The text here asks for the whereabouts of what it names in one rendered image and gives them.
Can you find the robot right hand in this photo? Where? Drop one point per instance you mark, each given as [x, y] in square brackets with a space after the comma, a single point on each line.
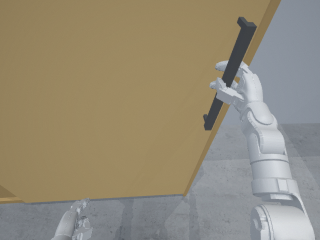
[249, 88]

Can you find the handle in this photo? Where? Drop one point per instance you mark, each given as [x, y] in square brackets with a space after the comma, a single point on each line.
[241, 45]

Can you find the robot left hand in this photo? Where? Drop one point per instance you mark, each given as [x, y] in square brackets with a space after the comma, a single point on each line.
[70, 224]

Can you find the robot right upper arm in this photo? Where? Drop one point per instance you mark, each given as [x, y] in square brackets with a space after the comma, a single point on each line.
[279, 222]

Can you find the robot right forearm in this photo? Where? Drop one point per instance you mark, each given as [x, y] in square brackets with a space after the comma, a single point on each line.
[272, 179]

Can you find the wardrobe door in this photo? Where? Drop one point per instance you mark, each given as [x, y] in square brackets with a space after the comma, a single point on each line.
[4, 193]
[105, 98]

